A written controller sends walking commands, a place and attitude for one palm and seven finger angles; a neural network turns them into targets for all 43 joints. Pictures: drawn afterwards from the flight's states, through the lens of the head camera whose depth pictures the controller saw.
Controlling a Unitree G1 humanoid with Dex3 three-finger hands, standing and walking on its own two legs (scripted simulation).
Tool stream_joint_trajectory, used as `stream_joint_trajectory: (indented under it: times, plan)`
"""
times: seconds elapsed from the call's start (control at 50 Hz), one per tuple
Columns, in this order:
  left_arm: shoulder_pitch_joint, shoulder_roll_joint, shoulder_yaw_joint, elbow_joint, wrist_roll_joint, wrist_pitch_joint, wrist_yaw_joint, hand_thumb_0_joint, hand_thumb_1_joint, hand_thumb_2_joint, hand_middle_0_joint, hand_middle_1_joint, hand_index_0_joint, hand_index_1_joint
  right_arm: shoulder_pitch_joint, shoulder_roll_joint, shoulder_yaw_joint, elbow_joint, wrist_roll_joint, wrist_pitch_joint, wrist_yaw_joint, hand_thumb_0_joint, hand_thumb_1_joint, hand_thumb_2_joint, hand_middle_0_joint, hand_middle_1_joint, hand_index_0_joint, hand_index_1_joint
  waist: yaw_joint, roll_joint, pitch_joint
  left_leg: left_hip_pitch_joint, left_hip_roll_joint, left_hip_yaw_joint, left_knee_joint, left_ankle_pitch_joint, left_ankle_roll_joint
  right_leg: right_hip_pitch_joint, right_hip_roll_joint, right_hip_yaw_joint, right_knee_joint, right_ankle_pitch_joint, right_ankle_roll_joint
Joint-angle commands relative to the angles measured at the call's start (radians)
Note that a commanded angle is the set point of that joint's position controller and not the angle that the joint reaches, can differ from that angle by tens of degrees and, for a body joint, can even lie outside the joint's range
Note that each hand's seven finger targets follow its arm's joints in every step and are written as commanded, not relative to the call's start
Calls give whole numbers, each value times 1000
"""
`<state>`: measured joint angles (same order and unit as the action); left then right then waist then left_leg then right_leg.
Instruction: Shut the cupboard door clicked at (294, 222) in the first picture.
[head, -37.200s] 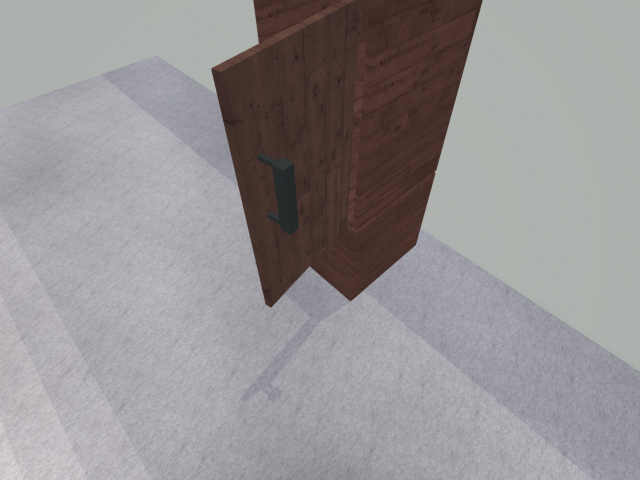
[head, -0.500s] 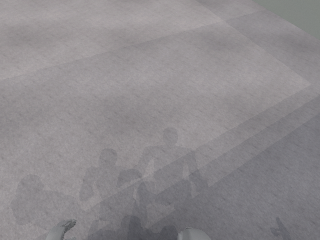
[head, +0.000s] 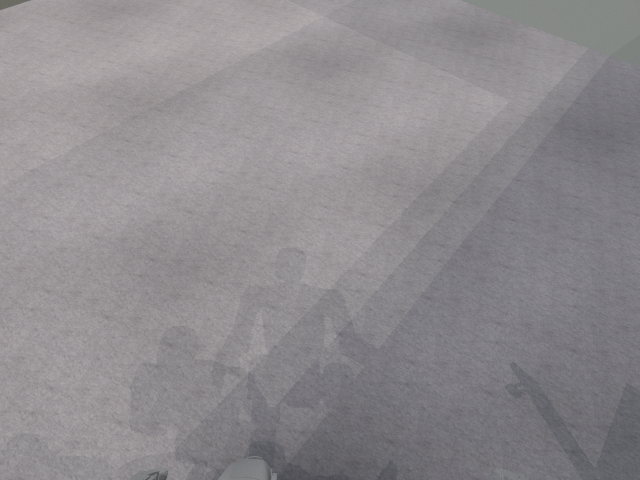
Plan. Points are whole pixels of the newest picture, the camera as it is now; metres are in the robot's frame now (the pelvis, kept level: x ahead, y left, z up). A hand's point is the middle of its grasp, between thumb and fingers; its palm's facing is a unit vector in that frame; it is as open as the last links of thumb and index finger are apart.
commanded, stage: turn to face it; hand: left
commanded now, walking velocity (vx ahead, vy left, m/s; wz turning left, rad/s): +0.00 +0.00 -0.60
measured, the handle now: out of the picture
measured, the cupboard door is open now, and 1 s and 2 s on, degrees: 61 61 61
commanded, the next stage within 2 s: take the last steps up to it in 1.82 s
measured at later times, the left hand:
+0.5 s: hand (224, 423) +0.20 +0.15 -0.15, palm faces -0.30 -0.91 -0.29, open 7.4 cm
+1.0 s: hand (243, 397) +0.24 +0.13 -0.17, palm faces -0.51 -0.83 -0.21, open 7.4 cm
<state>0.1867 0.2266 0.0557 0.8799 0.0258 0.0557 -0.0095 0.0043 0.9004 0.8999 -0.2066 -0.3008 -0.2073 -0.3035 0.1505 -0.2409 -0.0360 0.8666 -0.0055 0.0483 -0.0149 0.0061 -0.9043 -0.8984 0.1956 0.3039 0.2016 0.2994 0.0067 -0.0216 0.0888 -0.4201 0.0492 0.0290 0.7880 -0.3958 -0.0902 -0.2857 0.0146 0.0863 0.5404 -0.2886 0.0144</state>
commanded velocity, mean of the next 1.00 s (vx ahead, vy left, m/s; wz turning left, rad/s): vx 0.00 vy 0.00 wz -0.60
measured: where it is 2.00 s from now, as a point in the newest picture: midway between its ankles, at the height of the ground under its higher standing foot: outside the picture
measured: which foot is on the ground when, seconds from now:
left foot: up 0.00-0.02, down 0.04-0.44, up 0.46-0.82, down 0.84-1.00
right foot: down 0.00-0.04, up 0.06-0.42, down 0.44-0.84, up 0.86-1.00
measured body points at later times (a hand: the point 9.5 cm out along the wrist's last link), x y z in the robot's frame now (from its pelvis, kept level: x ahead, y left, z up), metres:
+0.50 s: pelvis +0.01 -0.01 -0.01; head +0.05 -0.05 +0.44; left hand +0.22 +0.20 -0.13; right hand -0.03 -0.29 -0.16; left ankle +0.01 +0.13 -0.71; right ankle -0.02 -0.11 -0.73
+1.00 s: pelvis +0.05 +0.00 +0.00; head +0.12 -0.01 +0.45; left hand +0.27 +0.18 -0.15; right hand +0.00 -0.27 -0.12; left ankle +0.11 +0.10 -0.73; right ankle -0.06 -0.09 -0.65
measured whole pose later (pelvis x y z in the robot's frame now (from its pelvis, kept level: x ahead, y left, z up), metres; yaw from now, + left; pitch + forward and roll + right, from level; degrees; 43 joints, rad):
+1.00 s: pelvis +0.05 +0.00 +0.00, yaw -35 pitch +2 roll -2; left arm 0.17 0.28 0.09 0.89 0.02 0.08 -0.03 0.01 0.91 0.90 -0.20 -0.30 -0.20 -0.30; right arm 0.18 -0.20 0.00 0.85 -0.03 0.02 -0.03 0.00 -0.90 -0.90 0.20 0.30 0.21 0.30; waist 0.02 -0.04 0.09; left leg -0.26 0.09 0.11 0.54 -0.30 0.00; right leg -0.47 0.02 0.00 1.09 -0.51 0.05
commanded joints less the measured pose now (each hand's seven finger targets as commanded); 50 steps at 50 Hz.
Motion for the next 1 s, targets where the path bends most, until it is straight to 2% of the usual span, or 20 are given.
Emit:
stream_joint_trajectory:
  times: [0.0,0.02,0.04,0.12,0.16,0.32,0.38,0.4,0.42,0.44,0.48,0.52,0.56,0.7,0.78,0.8,0.82,0.84,0.9,0.98]
  plan:
    - [-45,157,53,-99,-15,-11,5,0,900,900,-200,-300,-200,-300,146,-156,-38,-41,-8,-53,-18,0,-900,-900,200,300,200,300,-56,33,-174,330,98,-101,-433,191,56,-132,-75,147,50,172,-61]
    - [-5,100,41,-113,-23,-8,-5,0,900,900,-200,-300,-200,-300,166,-264,-56,-50,-22,-58,-21,0,-900,-900,200,300,200,300,-53,334,-195,407,357,-356,-487,318,169,-274,53,-8,279,-220,2]
    - [-10,125,43,-120,-10,-12,-8,0,900,900,-200,-300,-200,-300,177,-280,-55,-62,-25,-52,-22,0,-900,-900,200,300,200,300,-66,286,-191,325,463,-408,-496,311,256,-262,22,-41,493,-370,7]
    - [-35,112,53,-85,-5,1,-28,0,900,900,-200,-300,-200,-300,59,-186,-32,-84,-30,-58,-30,0,-900,-900,200,300,200,300,-11,189,-101,278,308,-127,-449,550,217,-293,-42,-65,659,-200,43]
    - [-47,93,48,-83,-9,7,-32,0,900,900,-200,-300,-200,-300,99,-176,-34,-67,-26,-58,-31,0,-900,-900,200,300,200,300,-26,196,-130,349,290,-47,-417,661,212,-277,-46,-96,596,-177,50]
    - [-98,76,36,-100,-7,2,-35,0,900,900,-200,-300,-200,-300,123,-205,-58,-24,-27,-46,-15,0,-900,-900,200,300,200,300,-49,254,-121,326,326,54,-374,609,206,-114,-27,-187,259,-158,22]
    - [-14,104,41,-82,-5,-8,-31,0,900,900,-200,-300,-200,-300,83,-212,-64,-27,-20,-40,-9,0,-900,-900,200,300,200,300,5,212,-133,240,310,107,-253,496,139,74,-16,-198,-9,39,-8]
    - [54,153,51,-58,-1,-16,-25,0,900,900,-200,-300,-200,-300,75,-193,-63,-34,-13,-39,-3,0,-900,-900,200,300,200,300,40,97,-158,135,260,147,-124,373,88,221,-69,-126,-123,157,-36]
    - [105,267,72,-45,8,-31,-10,0,900,900,-200,-300,-200,-300,50,-107,-42,-77,-5,-35,1,0,-900,-900,200,300,200,300,71,-252,-148,-129,100,212,109,-126,19,357,-327,224,-214,410,-134]
    - [149,308,72,-32,-9,-30,1,0,900,900,-200,-300,-200,-300,0,-115,-30,-105,-6,-21,-5,0,-900,-900,200,300,200,300,98,-251,-148,-187,49,74,299,-279,14,270,-429,320,-207,588,-228]
    - [55,252,71,-53,-9,-28,23,0,900,900,-200,-300,-200,-300,-22,-127,-37,-89,-5,-15,-18,0,-900,-900,200,300,200,300,51,-236,-110,-259,69,-45,424,-159,15,227,-354,311,-211,479,-240]
    - [-31,198,51,-84,-10,-33,22,0,900,900,-200,-300,-200,-300,22,-121,-33,-54,-10,-18,-9,0,-900,-900,200,300,200,300,-1,-141,-134,-190,79,-31,381,-33,-4,191,-270,158,-178,481,-203]
    - [-31,196,47,-84,-9,-39,18,0,900,900,-200,-300,-200,-300,41,-106,-32,-45,-11,-13,-4,0,-900,-900,200,300,200,300,-11,-137,-144,-137,57,-14,318,4,-9,156,-239,120,-177,487,-190]
    - [5,222,61,-68,0,-33,15,0,900,900,-200,-300,-200,-300,-1,-89,-27,-75,-3,-24,-7,0,-900,-900,200,300,200,300,12,-126,-152,-51,3,-1,24,-24,-2,158,-231,237,-148,475,-213]
    - [-52,207,61,-74,-8,-22,13,0,900,900,-200,-300,-200,-300,97,-98,-27,-50,3,-38,-15,0,-900,-900,200,300,200,300,-42,-125,-160,188,-16,4,-295,163,14,25,-170,246,-62,387,-129]
    - [-41,167,54,-85,-16,-17,10,0,900,900,-200,-300,-200,-300,120,-143,-33,-44,-4,-49,-20,0,-900,-900,200,300,200,300,-46,-8,-182,315,68,-70,-425,209,46,-75,-94,197,14,275,-80]
    - [2,108,43,-97,-23,-13,0,0,900,900,-200,-300,-200,-300,135,-242,-51,-51,-20,-55,-22,0,-900,-900,200,300,200,300,-40,266,-200,423,309,-307,-465,343,147,-244,49,57,209,-83,-19]
    - [-16,118,41,-117,-15,-19,-5,0,900,900,-200,-300,-200,-300,158,-271,-53,-67,-23,-48,-24,0,-900,-900,200,300,200,300,-56,290,-180,364,456,-385,-481,447,255,-267,42,-45,437,-359,2]
    - [-40,132,55,-88,-7,-7,-18,0,900,900,-200,-300,-200,-300,70,-200,-37,-87,-30,-55,-31,0,-900,-900,200,300,200,300,-19,213,-118,292,359,-204,-440,617,247,-293,-29,-39,666,-260,35]
    - [-74,92,43,-93,-9,4,-34,0,900,900,-200,-300,-200,-300,96,-182,-42,-65,-27,-51,-30,0,-900,-900,200,300,200,300,-36,206,-132,378,292,-19,-386,713,216,-251,-41,-121,495,-199,45]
